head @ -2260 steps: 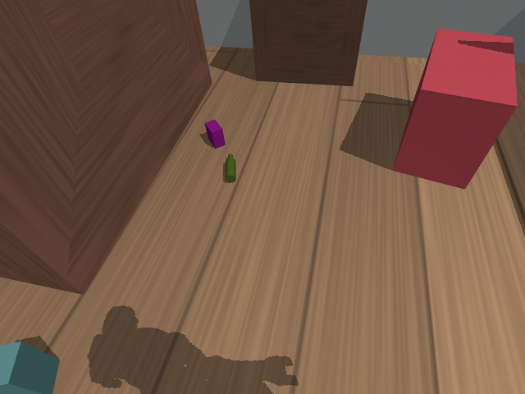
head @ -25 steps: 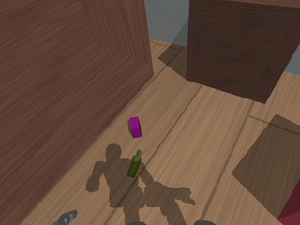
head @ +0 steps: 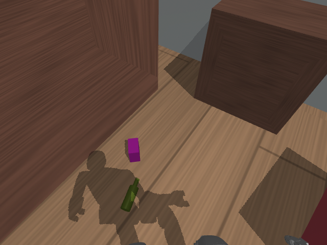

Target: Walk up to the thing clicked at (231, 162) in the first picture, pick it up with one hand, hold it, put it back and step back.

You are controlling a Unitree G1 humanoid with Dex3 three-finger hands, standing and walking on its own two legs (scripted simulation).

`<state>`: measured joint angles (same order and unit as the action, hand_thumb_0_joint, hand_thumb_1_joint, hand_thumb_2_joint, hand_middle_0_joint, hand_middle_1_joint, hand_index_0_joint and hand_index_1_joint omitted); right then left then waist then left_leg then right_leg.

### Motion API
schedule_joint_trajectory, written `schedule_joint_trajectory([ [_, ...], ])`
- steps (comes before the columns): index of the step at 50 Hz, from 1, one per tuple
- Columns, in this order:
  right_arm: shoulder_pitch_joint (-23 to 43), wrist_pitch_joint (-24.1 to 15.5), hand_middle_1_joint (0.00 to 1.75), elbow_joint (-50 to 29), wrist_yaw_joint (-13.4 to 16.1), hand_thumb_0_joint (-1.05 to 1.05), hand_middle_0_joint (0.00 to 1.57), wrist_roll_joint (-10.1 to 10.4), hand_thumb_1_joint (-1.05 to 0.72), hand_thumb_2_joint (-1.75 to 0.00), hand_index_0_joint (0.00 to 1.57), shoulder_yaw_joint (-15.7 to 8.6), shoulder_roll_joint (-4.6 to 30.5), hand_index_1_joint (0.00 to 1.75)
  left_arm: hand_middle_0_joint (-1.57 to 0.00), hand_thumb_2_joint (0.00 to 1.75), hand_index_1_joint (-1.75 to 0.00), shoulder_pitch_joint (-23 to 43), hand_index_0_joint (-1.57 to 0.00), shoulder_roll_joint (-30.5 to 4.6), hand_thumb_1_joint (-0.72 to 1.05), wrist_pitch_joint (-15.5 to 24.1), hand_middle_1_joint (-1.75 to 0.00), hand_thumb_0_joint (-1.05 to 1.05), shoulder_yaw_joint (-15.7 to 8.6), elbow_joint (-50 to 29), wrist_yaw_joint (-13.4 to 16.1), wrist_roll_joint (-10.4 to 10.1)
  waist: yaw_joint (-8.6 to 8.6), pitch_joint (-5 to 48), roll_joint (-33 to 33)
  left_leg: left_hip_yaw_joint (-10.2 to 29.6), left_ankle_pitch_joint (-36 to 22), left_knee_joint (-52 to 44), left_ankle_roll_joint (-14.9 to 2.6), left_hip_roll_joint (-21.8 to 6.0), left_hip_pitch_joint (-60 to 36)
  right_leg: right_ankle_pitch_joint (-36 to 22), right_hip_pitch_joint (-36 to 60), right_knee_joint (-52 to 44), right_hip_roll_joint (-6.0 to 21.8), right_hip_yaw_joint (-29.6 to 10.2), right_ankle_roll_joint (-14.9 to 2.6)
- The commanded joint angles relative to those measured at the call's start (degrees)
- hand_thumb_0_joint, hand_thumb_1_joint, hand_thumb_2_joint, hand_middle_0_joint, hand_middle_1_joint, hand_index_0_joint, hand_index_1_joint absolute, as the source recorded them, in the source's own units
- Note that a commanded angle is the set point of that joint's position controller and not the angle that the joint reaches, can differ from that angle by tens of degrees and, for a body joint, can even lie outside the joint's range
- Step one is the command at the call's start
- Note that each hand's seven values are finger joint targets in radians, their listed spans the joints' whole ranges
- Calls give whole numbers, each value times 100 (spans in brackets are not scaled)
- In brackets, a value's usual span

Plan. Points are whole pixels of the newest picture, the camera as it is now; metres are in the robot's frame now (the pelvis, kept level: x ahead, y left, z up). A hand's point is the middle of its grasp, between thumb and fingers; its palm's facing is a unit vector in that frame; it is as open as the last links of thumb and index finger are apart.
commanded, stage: walk up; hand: left
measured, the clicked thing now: (131, 193) +0.48 +0.21 -0.74
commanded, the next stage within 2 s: stand in 1.38 s
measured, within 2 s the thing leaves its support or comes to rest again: neither
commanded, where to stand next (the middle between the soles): +0.08 -0.02 m, yaw +0 degrees
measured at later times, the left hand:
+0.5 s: hand out of the picture +0.13 +0.25 -0.14, palm faces -0.02 -0.93 -0.37, open 7.4 cm
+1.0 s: hand out of the picture +0.10 +0.25 -0.14, palm faces +0.01 -0.93 -0.36, open 7.4 cm
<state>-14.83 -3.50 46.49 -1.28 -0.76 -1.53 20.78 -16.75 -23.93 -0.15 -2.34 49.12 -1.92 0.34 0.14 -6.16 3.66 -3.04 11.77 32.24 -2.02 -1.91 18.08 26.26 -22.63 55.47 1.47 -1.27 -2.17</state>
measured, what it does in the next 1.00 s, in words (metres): steps on the spot: right foot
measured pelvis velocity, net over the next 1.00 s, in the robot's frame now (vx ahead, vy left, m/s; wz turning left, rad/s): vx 0.04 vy -0.02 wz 0.02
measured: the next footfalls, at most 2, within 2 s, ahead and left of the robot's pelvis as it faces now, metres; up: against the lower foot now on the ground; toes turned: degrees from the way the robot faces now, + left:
right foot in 0.14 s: +0.09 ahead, -0.16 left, +0.00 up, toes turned -3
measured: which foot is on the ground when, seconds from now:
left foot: down 0.00-1.00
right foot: up 0.00-0.12, down 0.14-1.00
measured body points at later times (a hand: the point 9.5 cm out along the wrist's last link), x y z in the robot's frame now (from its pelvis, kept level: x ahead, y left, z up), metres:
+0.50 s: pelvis +0.03 -0.01 +0.00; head +0.04 -0.02 +0.45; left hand +0.13 +0.30 -0.11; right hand +0.11 -0.31 -0.13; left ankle +0.05 +0.11 -0.73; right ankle +0.05 -0.16 -0.73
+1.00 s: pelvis +0.04 -0.02 +0.01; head +0.04 -0.02 +0.46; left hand +0.10 +0.29 -0.11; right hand +0.13 -0.32 -0.12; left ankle +0.05 +0.11 -0.73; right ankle +0.05 -0.16 -0.73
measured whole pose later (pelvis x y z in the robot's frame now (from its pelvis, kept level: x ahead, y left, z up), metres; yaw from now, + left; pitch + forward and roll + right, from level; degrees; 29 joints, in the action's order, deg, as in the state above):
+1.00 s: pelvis +0.04 -0.02 +0.01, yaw +1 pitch -3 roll +0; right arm -5.3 0.2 64.7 -1.4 0.2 -0.2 20.9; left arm -6.4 -20.6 1.0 0.0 66.2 -0.6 0.5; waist 0.6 -2.5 -1.0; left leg -0.2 10.6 21.7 0.5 -1.1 8.5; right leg 10.1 -7.2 20.1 3.0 2.3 2.1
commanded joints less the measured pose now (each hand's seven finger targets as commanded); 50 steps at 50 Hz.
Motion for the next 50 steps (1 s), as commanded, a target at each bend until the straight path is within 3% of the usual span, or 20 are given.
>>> schedule_joint_trajectory([
  [1, -66, -44, 30, -338, 114, 0, 20, -50, -90, -90, 20, -475, 1606, 30, -20, 90, -30, -535, -20, -926, 90, 197, -30, 0, -283, -118, 100, 19, -56, 502, -1581, 1135, 167, -1292, -997, -1098, -335, -257, 73, -1023, 108, 223, 199],
  [4, 201, 85, 30, -335, 77, 0, 20, -36, -90, -90, 20, -421, 1588, 30, -20, 90, -30, -510, -20, -882, 90, 289, -30, 0, -306, 41, 193, 52, 33, 599, -1449, 942, -429, -701, -962, -1091, 133, -699, 742, -1733, -57, 429, 215],
  [5, 304, 138, 30, -363, 69, 0, 20, -3, -90, -90, 20, -409, 1594, 30, -20, 90, -30, -616, -20, -834, 90, 309, -30, 0, -294, 117, 218, 60, 116, 689, -1343, 865, -396, -412, -852, -1017, 261, -1107, 1152, -2240, -150, 539, 171],
  [6, 379, 187, 30, -338, 63, 0, 20, 47, -90, -90, 20, -328, 1378, 30, -20, 90, -30, -608, -20, -840, 90, 344, -30, 0, -304, 178, 251, 76, 203, 691, -1104, 787, -415, -90, -641, -873, 427, -1365, 1394, -2576, -208, 464, 124],
  [7, 386, 216, 30, -348, 66, 0, 20, 102, -90, -90, 20, -246, 1174, 30, -20, 90, -30, -625, -20, -947, 90, 391, -30, 0, -317, 158, 288, 98, 272, 760, -760, 668, -209, 303, -402, -751, 535, -1527, 1535, -2942, 91, 43, 10],
  [8, 307, 240, 30, -344, 62, 0, 20, 153, -90, -90, 20, -172, 868, 30, -20, 90, -30, -376, -20, -1275, 90, 452, -30, 0, -357, 88, 311, 168, 97, 650, 268, 356, 299, 985, -79, -237, 778, -1634, 1264, -3395, 983, -1336, -302],
  [9, 245, 289, 30, -276, 79, 0, 20, 144, -90, -90, 20, -134, 815, 30, -20, 90, -30, 57, -20, -1522, 90, 487, -30, 0, -360, -57, 313, 142, -46, 397, 550, 330, 1521, 1195, 120, 93, 843, -1362, 786, -3908, 1854, -2459, -764],
  [10, 188, 314, 30, -62, 132, 0, 20, 113, -90, -90, 20, -261, 1198, 30, -20, 90, -30, 461, -20, -1743, 90, 445, -30, 0, -359, -65, 300, 101, -70, 279, 598, 503, 1920, 1571, 99, -59, 192, -1505, 30, -3689, 2071, -2428, -1225],
  [11, 119, 304, 30, 56, 130, 0, 20, 110, -90, -90, 20, -284, 1263, 30, -20, 90, -30, 571, -20, -1478, 90, 425, -30, 0, -301, -73, 288, 79, -156, 232, 478, 556, 1905, 1302, 56, -114, -11, -1639, -31, -3464, 1747, -1958, -1108],
  [12, 198, 283, 30, 161, 98, 0, 20, 145, -90, -90, 20, -264, 1223, 30, -20, 90, -30, 613, -20, -1343, 90, 412, -30, 0, -246, -40, 277, 75, -168, 194, 512, 475, 1705, 874, 21, -69, -125, -1771, 8, -3375, 1408, -1394, -827],
  [13, 199, 253, 30, 258, 90, 0, 20, 171, -90, -90, 20, -250, 1172, 30, -20, 90, -30, 707, -20, -1282, 90, 410, -30, 0, -209, -6, 283, 72, -188, 299, 637, 395, 1124, 434, 17, -55, -169, -1991, 330, -3208, 1165, -1014, -597],
  [14, 91, 227, 30, 386, 85, 0, 20, 175, -90, -90, 20, -235, 1157, 30, -20, 90, -30, 792, -20, -1258, 90, 411, -30, 0, -203, 34, 280, 53, -230, 493, 681, 404, 171, 15, 36, -133, -483, -2358, 435, -2992, 1039, -760, -424],
  [16, 84, 183, 30, 472, 112, 0, 20, 118, -90, -90, 20, -282, 1330, 30, -20, 90, -30, 745, -20, -1137, 90, 410, -30, 0, -151, 59, 272, -2, -154, 957, 474, 728, -1185, -206, -75, -345, -991, -2946, 595, -2520, 792, -495, -209],
  [18, 544, 161, 30, 487, 90, 0, 20, 130, -90, -90, 20, -270, 1438, 30, -20, 90, -30, 556, -20, -1066, 90, 365, -30, 0, -123, 219, 268, -31, 70, 981, 243, 970, -607, -263, -198, -502, -771, -1753, 698, -2851, 541, -308, -59],
  [19, 606, 172, 30, 553, 65, 0, 20, 129, -90, -90, 20, -240, 1392, 30, -20, 90, -30, 693, -20, -1077, 90, 362, -30, 0, -114, 261, 270, -16, 47, 912, 213, 880, -486, -296, -152, -445, -596, -1460, 886, -3023, 589, -343, -51],
  [21, 622, 190, 30, 716, 55, 0, 20, 116, -90, -90, 20, -175, 1280, 30, -20, 90, -30, 925, -20, -1073, 90, 348, -30, 0, -108, 345, 273, -3, -4, 854, 43, 776, -531, -513, -70, -393, -655, -1584, 968, -3017, 679, -400, -88],
  [26, 912, 159, 30, 991, 57, 0, 20, 72, -90, -90, 20, -114, 1317, 30, -20, 90, -30, 1028, -20, -964, 90, 300, -30, 0, -26, 595, 268, -55, 120, 715, -556, 1056, -470, -1094, -115, -596, -436, -1678, 1308, -3005, 463, -104, 0],
  [30, 1060, 160, 30, 1161, 61, 0, 20, 62, -90, -90, 20, -79, 1254, 30, -20, 90, -30, 1181, -20, -934, 90, 273, -30, 0, 10, 801, 245, -58, 120, 612, -795, 1061, -233, -1414, -32, -596, -373, -1598, 1482, -3240, 451, -91, 43],
  [38, 1167, 175, 30, 1387, 74, 0, 20, 80, -90, -90, 20, -79, 1223, 30, -20, 90, -30, 1382, -20, -923, 90, 288, -30, 0, 40, 1117, 220, -21, 45, 770, -642, 888, -483, -1497, 25, -543, -809, -1959, 1630, -3680, 537, -106, 109],
  [50, 1223, 241, 30, 1559, 75, 0, 20, 71, -90, -90, 20, -107, 1218, 30, -20, 90, -30, 1443, -20, -894, 90, 284, -30, 0, 18, 1366, 220, 15, -20, 612, -357, 863, -254, -1589, 57, -476, -967, -1619, 1445, -3999, 577, -110, 147],
])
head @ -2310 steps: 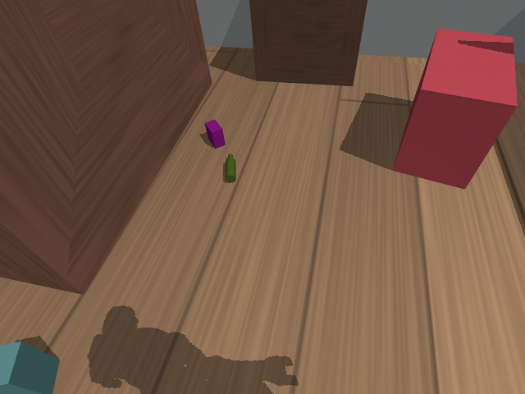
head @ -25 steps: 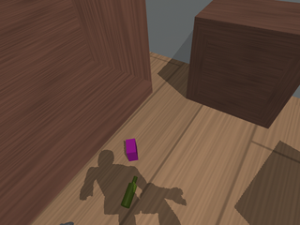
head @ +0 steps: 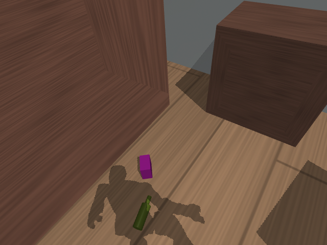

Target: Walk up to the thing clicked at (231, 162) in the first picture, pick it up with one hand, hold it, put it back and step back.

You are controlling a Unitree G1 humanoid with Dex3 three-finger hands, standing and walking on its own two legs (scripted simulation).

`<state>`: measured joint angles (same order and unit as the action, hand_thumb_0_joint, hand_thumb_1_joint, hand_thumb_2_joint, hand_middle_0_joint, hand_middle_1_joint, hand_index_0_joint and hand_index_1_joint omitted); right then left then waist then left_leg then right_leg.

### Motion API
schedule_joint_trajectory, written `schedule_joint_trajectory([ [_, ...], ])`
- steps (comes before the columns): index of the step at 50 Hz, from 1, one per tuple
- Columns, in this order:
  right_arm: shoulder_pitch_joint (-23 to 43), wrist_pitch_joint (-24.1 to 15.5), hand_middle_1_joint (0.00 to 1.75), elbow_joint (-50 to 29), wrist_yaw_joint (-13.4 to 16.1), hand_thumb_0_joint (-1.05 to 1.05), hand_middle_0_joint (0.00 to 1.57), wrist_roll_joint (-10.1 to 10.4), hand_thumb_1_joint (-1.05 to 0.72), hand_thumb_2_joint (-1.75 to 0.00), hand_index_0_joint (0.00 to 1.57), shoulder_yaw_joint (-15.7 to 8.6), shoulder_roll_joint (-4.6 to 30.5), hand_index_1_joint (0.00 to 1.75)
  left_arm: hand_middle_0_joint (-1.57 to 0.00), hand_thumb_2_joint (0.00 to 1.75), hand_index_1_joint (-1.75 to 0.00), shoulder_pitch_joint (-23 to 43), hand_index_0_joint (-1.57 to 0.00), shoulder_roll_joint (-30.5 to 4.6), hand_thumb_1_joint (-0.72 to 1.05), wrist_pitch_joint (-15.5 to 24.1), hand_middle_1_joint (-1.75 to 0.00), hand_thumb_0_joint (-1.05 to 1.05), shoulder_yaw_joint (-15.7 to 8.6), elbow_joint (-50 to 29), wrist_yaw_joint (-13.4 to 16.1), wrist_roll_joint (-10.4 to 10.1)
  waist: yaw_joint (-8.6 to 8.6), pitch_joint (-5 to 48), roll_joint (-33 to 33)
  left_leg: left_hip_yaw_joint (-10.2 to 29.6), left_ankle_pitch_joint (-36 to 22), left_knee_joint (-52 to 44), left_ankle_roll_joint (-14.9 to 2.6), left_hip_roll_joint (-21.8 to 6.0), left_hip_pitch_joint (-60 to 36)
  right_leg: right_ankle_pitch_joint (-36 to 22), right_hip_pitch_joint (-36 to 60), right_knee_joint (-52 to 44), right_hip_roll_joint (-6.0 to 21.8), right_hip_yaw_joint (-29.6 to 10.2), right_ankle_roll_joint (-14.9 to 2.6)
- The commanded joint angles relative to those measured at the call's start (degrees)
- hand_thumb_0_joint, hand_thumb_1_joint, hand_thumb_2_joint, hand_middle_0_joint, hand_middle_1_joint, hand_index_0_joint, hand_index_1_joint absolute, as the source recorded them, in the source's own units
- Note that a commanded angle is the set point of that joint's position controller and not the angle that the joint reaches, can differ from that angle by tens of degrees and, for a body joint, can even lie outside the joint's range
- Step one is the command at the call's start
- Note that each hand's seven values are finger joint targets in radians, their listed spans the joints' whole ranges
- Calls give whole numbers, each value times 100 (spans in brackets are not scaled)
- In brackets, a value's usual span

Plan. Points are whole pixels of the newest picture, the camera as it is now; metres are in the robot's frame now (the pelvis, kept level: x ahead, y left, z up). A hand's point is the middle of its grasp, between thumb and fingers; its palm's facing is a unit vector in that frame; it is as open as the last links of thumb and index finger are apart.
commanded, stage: walk up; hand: left
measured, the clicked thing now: (143, 211) +0.45 +0.22 -0.75
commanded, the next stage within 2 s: stand in 0.38 s
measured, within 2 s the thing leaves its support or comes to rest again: neither
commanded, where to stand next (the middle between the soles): +0.04 +0.00 m, yaw -1 degrees
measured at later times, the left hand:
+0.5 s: hand out of the picture +0.10 +0.25 -0.15, palm faces -0.01 -0.94 -0.34, open 7.4 cm
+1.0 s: hand out of the picture +0.09 +0.25 -0.15, palm faces -0.03 -0.94 -0.34, open 7.4 cm
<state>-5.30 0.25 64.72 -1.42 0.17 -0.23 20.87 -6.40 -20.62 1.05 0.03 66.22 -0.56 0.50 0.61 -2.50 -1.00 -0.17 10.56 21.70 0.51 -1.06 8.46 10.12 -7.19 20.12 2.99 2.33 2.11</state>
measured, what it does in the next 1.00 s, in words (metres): stands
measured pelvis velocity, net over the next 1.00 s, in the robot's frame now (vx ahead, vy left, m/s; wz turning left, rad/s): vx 0.02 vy -0.01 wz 0.00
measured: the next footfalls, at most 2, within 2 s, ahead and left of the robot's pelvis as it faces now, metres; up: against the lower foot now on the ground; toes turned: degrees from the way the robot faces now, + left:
none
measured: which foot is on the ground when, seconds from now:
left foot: down 0.00-1.00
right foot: down 0.00-1.00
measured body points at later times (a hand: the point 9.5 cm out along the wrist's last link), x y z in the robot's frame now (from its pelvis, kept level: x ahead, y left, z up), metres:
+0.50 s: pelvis +0.01 -0.01 +0.00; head +0.02 +0.00 +0.45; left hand +0.10 +0.30 -0.13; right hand +0.09 -0.31 -0.13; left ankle +0.02 +0.12 -0.75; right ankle +0.01 -0.14 -0.75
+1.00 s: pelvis +0.02 -0.01 +0.00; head +0.03 -0.01 +0.45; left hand +0.09 +0.29 -0.13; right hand +0.09 -0.31 -0.13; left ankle +0.02 +0.12 -0.75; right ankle +0.01 -0.14 -0.75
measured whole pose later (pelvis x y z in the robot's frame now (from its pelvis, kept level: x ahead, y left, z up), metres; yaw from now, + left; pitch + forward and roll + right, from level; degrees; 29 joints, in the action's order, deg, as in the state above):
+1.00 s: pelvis +0.02 -0.01 +0.00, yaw +0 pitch -2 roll +0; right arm -5.3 0.0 65.7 -0.8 -0.3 0.0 19.9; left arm -5.8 -20.2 0.4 -0.2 65.4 -0.5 0.6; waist -0.2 -2.9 -0.2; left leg -0.1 9.8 18.2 1.4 -1.6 6.9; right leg 10.2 -6.3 18.1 2.4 2.5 1.5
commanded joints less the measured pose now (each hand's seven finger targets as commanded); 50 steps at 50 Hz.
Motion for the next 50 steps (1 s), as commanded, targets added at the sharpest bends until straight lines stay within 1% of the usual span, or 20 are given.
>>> schedule_joint_trajectory([
  [1, 267, -131, 30, -266, 88, 0, 20, -25, -90, -90, 20, -235, 1215, 30, -20, 90, -30, 400, -20, -1224, 90, 166, -30, 0, -217, -369, 84, 4, -60, 254, 110, 558, -92, -533, -194, -547, -23, -12, -113, -492, 445, -483, -277],
  [6, 249, -126, 30, -219, 92, 0, 20, -32, -90, -90, 20, -243, 1190, 30, -20, 90, -30, 412, -20, -1230, 90, 161, -30, 0, -252, -339, 94, 24, -78, 300, 191, 549, -238, -530, -185, -542, -51, -69, -53, -501, 445, -436, -270],
  [10, 268, -131, 30, -222, 97, 0, 20, -19, -90, -90, 20, -241, 1177, 30, -20, 90, -30, 288, -20, -1217, 90, 164, -30, 0, -269, -314, 102, 20, -36, 452, 151, 530, -599, -455, -189, -563, -218, -353, 46, -457, 461, -427, -261],
  [11, 206, -129, 30, -193, 103, 0, 20, -19, -90, -90, 20, -247, 1155, 30, -20, 90, -30, 357, -20, -1224, 90, 164, -30, 0, -275, -321, 106, 26, -65, 500, 215, 525, -691, -447, -181, -561, -187, -467, 142, -435, 473, -423, -271],
  [16, 245, -121, 30, -214, 118, 0, 20, -35, -90, -90, 20, -246, 1168, 30, -20, 90, -30, 358, -20, -1216, 90, 140, -30, 0, -288, -347, 117, 33, -43, 397, 117, 517, -784, -473, -183, -566, -105, -608, 188, -395, 479, -371, -250],
  [18, 198, -118, 30, -199, 121, 0, 20, -24, -90, -90, 20, -236, 1122, 30, -20, 90, -30, 374, -20, -1187, 90, 140, -30, 0, -287, -347, 121, 12, -49, 357, 131, 516, -928, -472, -163, -563, -102, -671, 180, -413, 468, -377, -249],
  [19, 274, -160, 30, -251, 147, 0, 20, -73, -90, -90, 20, -222, 1097, 30, -20, 90, -30, 336, -20, -1241, 90, 117, -30, 0, -262, -330, 127, -7, -81, 319, 237, 557, -1268, -588, -110, -698, -182, -850, 110, -309, 508, -387, -263],
  [20, 270, -183, 30, -241, 151, 0, 20, -67, -90, -90, 20, -223, 1151, 30, -20, 90, -30, 311, -20, -1147, 90, 110, -30, 0, -246, -335, 124, -27, -59, 335, 127, 555, -1366, -564, -91, -689, -169, -899, 182, -339, 502, -397, -245],
  [23, 282, -193, 30, -225, 166, 0, 20, -60, -90, -90, 20, -231, 1179, 30, -20, 90, -30, 312, -20, -1142, 90, 100, -30, 0, -246, -355, 122, -11, -64, 513, 39, 508, -1502, -516, -85, -697, -226, -1112, 362, -325, 533, -391, -234],
  [26, 307, -184, 30, -237, 168, 0, 20, -52, -90, -90, 20, -221, 1118, 30, -20, 90, -30, 333, -20, -1192, 90, 92, -30, 0, -258, -365, 119, -11, -75, 544, 23, 479, -1392, -573, -63, -683, -247, -1021, 381, -343, 521, -383, -244],
  [28, 308, -182, 30, -229, 167, 0, 20, -53, -90, -90, 20, -208, 1125, 30, -20, 90, -30, 367, -20, -1177, 90, 87, -30, 0, -242, -364, 108, -8, -89, 451, 3, 467, -1068, -615, -58, -660, -180, -769, 315, -430, 516, -417, -236],
  [32, 332, -171, 30, -240, 164, 0, 20, -49, -90, -90, 20, -203, 1125, 30, -20, 90, -30, 371, -20, -1193, 90, 90, -30, 0, -240, -378, 102, 11, -93, 447, 28, 466, -921, -624, -80, -669, -204, -671, 263, -471, 528, -440, -246],
  [38, 285, -192, 30, -230, 164, 0, 20, -60, -90, -90, 20, -203, 1144, 30, -20, 90, -30, 377, -20, -1190, 90, 89, -30, 0, -232, -423, 93, -3, -96, 480, 44, 457, -1082, -624, -65, -703, -257, -810, 287, -433, 532, -447, -279],
  [41, 302, -181, 30, -231, 168, 0, 20, -64, -90, -90, 20, -196, 1140, 30, -20, 90, -30, 379, -20, -1187, 90, 69, -30, 0, -234, -421, 89, 3, -97, 372, 40, 437, -668, -680, -74, -662, -143, -442, 174, -523, 518, -475, -260],
  [43, 327, -180, 30, -240, 159, 0, 20, -56, -90, -90, 20, -198, 1146, 30, -20, 90, -30, 341, -20, -1171, 90, 70, -30, 0, -222, -406, 89, 4, -82, 314, 117, 464, -730, -670, -74, -670, -153, -456, 137, -516, 499, -448, -253],
  [45, 302, -170, 30, -227, 156, 0, 20, -67, -90, -90, 20, -208, 1156, 30, -20, 90, -30, 323, -20, -1170, 90, 65, -30, 0, -227, -426, 89, 10, -74, 360, 135, 444, -587, -675, -73, -658, -161, -314, 110, -532, 507, -459, -266],
  [46, 289, -182, 30, -221, 153, 0, 20, -59, -90, -90, 20, -202, 1147, 30, -20, 90, -30, 296, -20, -1162, 90, 67, -30, 0, -215, -419, 81, 3, -80, 318, 125, 459, -690, -676, -60, -651, -180, -379, 82, -519, 491, -457, -263],
  [47, 269, -178, 30, -212, 153, 0, 20, -62, -90, -90, 20, -208, 1169, 30, -20, 90, -30, 311, -20, -1165, 90, 67, -30, 0, -224, -419, 84, 4, -89, 380, 73, 442, -575, -678, -79, -644, -145, -328, 139, -534, 500, -463, -267],
  [49, 256, -181, 30, -222, 149, 0, 20, -67, -90, -90, 20, -213, 1168, 30, -20, 90, -30, 271, -20, -1173, 90, 79, -30, 0, -218, -435, 87, 5, -79, 480, 143, 460, -880, -634, -88, -695, -264, -580, 175, -470, 517, -455, -289],
  [50, 266, -182, 30, -221, 154, 0, 20, -62, -90, -90, 20, -215, 1186, 30, -20, 90, -30, 252, -20, -1151, 90, 78, -30, 0, -214, -441, 87, -2, -69, 485, 84, 440, -825, -616, -100, -667, -249, -602, 169, -495, 518, -469, -277],
])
